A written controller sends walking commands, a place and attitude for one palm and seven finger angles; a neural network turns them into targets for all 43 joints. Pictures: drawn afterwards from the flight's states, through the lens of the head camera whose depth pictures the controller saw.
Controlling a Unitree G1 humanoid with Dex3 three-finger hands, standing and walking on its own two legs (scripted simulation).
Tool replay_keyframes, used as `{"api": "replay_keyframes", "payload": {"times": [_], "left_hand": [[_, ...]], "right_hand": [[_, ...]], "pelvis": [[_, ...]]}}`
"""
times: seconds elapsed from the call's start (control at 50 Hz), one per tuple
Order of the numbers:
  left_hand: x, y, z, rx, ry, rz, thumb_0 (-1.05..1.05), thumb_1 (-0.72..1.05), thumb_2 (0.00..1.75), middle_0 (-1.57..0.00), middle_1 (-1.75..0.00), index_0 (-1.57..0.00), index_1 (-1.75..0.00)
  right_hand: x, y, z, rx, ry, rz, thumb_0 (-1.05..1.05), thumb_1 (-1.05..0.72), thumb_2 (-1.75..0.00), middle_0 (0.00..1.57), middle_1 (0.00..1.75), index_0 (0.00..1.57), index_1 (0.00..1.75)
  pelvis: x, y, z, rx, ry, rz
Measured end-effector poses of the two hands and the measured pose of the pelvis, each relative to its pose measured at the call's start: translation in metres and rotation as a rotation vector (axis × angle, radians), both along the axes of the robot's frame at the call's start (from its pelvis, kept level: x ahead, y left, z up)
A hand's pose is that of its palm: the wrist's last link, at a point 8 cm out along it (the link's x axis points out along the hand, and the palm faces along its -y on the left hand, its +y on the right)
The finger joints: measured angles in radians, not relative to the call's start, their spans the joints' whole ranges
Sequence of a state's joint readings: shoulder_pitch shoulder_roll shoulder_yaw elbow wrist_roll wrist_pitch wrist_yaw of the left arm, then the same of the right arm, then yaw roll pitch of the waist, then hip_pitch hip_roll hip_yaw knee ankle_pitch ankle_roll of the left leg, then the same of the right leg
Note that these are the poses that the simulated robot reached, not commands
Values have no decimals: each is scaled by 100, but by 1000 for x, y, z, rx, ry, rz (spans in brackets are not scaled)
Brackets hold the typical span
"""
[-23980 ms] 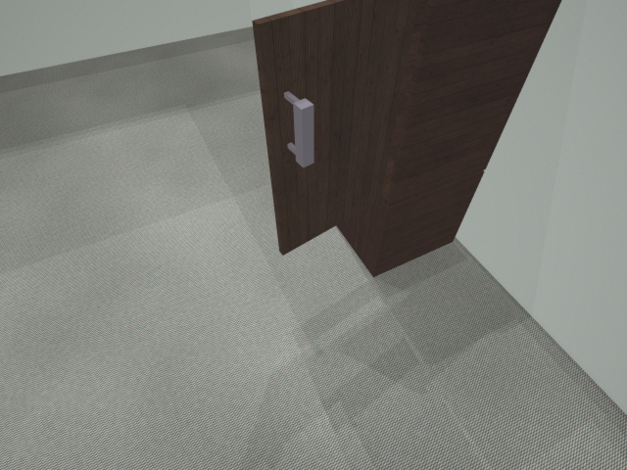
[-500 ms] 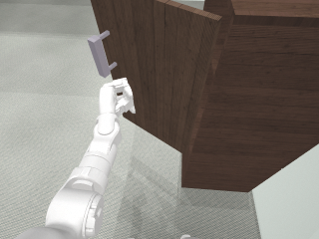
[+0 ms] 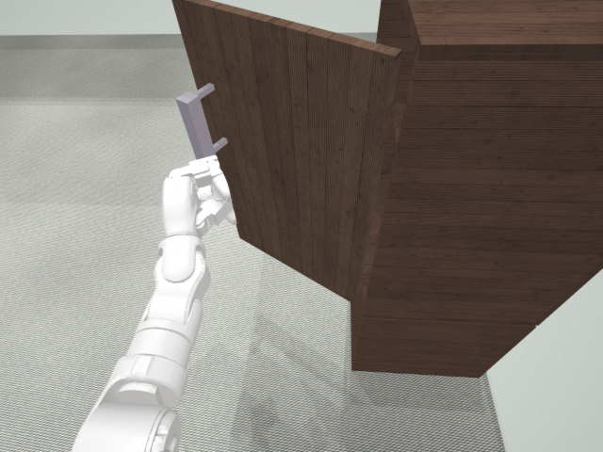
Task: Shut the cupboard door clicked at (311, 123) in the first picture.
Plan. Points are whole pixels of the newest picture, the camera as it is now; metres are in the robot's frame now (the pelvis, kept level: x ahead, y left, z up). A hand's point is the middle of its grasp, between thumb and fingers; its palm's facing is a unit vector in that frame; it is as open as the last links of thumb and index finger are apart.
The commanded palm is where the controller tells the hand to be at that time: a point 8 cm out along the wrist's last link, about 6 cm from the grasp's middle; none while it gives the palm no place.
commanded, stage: draw the hand back to the body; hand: left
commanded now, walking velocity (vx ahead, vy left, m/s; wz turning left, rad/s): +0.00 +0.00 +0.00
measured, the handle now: (206, 123) +0.64 +0.16 +0.09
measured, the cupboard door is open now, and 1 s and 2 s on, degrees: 59 59 59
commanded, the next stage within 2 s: step back with the hand held close in 1.34 s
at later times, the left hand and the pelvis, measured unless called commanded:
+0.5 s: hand (114, 291) +0.27 +0.19 +0.15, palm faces +0.14 -0.96 -0.22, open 3.2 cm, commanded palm +0.23 +0.24 +0.17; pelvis +0.00 +0.02 +0.03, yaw +3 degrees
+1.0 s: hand out of the picture +0.18 +0.30 +0.20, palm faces +0.48 -0.76 -0.44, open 6.4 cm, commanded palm +0.14 +0.34 +0.21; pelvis +0.01 +0.03 +0.03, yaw +3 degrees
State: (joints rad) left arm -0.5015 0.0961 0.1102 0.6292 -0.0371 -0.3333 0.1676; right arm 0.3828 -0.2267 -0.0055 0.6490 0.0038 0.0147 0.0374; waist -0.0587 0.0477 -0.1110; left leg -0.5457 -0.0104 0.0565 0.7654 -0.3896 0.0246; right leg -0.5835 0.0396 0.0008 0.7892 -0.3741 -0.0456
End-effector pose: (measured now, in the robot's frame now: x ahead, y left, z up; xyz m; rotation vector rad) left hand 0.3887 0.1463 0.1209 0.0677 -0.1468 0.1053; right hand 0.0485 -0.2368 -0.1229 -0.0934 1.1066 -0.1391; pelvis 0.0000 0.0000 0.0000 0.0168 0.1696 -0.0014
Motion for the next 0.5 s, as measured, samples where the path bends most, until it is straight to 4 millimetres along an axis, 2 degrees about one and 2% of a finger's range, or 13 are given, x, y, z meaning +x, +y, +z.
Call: {"api": "replay_keyframes", "payload": {"times": [0.06, 0.1, 0.14, 0.22, 0.28, 0.36, 0.44, 0.5], "left_hand": [[-19, 18, -4, 2, 75, -8, 2, 90, 90, -130, -150, -130, -150], [-32, 27, -4, -35, 120, -9, 2, 90, 90, -130, -150, -130, -150], [-45, 33, 1, -66, 119, -12, 2, 90, 90, -130, -150, -130, -150], [-69, 40, 25, -64, 24, -31, 2, 90, 90, -130, -149, -129, -150], [-84, 45, 36, -39, -1, -45, 2, 90, 90, -128, -147, -127, -148], [-106, 56, 37, 67, 32, -49, 2, 90, 90, -122, -140, -122, -141], [-131, 76, 34, 125, 79, -9, 2, 89, 90, -113, -131, -113, -132], [-149, 93, 38, 155, 93, 44, 2, 89, 90, -106, -123, -106, -124]], "right_hand": [[3, -3, 5, -10, -4, -9, 1, -91, -90, 20, 30, 20, 29], [13, -6, 11, -29, -32, -9, 1, -91, -90, 20, 30, 20, 29], [28, -7, 20, -52, -83, 0, 1, -91, -90, 20, 30, 20, 29], [69, -4, 40, -81, -226, 42, 1, -91, -90, 20, 30, 20, 29], [100, 5, 56, -76, -330, 79, 1, -91, -90, 20, 30, 20, 29], [133, 23, 77, -61, -422, 105, 1, -91, -90, 20, 30, 20, 29], [151, 43, 92, -42, -466, 139, 1, -91, -90, 20, 30, 20, 29], [156, 56, 94, -29, -466, 173, 1, -91, -90, 20, 30, 20, 29]], "pelvis": [[0, 1, 5, -6, -38, 5], [-1, 3, 9, -11, -64, 11], [-2, 4, 11, -14, -86, 17], [-4, 8, 14, -16, -120, 27], [-6, 10, 16, -16, -142, 32], [-5, 12, 21, -13, -176, 37], [-3, 15, 27, -16, -203, 41], [-1, 18, 30, -18, -220, 47]]}}
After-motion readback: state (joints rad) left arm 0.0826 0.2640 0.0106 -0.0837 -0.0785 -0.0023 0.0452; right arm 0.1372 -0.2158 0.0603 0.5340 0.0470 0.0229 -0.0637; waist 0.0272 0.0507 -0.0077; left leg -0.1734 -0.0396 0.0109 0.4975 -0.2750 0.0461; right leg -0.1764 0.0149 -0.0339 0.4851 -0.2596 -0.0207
